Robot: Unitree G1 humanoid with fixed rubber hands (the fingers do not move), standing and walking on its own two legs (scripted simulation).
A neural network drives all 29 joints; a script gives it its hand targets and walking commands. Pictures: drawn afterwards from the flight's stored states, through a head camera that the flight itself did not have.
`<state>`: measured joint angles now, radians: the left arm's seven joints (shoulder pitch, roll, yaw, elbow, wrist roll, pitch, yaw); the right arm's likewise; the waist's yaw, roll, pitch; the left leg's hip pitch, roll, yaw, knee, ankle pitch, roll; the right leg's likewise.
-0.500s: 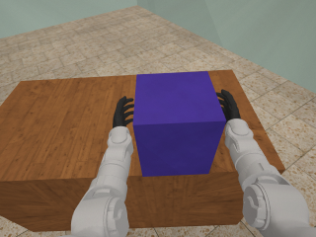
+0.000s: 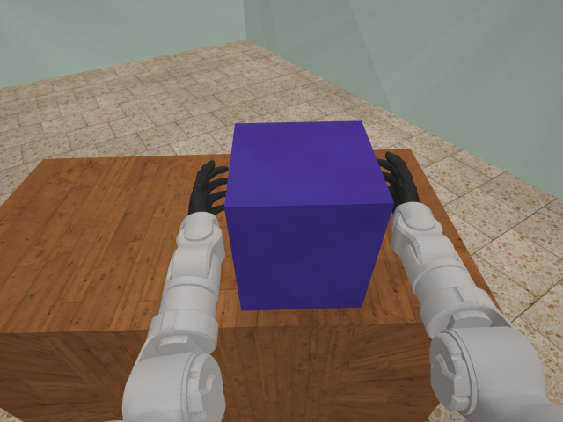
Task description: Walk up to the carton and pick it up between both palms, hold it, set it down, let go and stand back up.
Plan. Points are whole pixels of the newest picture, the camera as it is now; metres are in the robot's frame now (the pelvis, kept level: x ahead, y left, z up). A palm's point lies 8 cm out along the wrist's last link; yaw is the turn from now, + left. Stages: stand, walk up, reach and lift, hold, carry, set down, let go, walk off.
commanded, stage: reach and lift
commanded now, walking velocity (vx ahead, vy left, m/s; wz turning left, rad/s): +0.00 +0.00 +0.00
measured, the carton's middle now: (300, 217) +0.42 +0.03 +0.08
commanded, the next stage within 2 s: hold in 1.74 s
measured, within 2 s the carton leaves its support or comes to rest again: neither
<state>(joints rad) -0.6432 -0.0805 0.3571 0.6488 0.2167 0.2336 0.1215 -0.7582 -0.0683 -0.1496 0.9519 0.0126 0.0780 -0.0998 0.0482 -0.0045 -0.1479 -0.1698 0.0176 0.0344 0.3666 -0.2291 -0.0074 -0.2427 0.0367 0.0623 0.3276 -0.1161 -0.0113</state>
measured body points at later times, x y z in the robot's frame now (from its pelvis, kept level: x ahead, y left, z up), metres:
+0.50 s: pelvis -0.01 +0.00 +0.00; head -0.07 +0.00 +0.45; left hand +0.37 +0.17 +0.18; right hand +0.40 -0.13 +0.18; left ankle -0.03 +0.12 -0.75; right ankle +0.03 -0.12 -0.75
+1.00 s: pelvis -0.01 +0.00 +0.00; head -0.08 +0.01 +0.44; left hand +0.37 +0.18 +0.21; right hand +0.40 -0.12 +0.21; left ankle -0.03 +0.12 -0.75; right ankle +0.03 -0.12 -0.75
